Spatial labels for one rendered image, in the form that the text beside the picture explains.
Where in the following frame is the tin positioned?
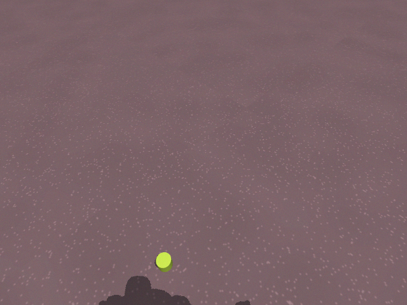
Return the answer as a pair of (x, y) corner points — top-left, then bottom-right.
(156, 252), (173, 272)

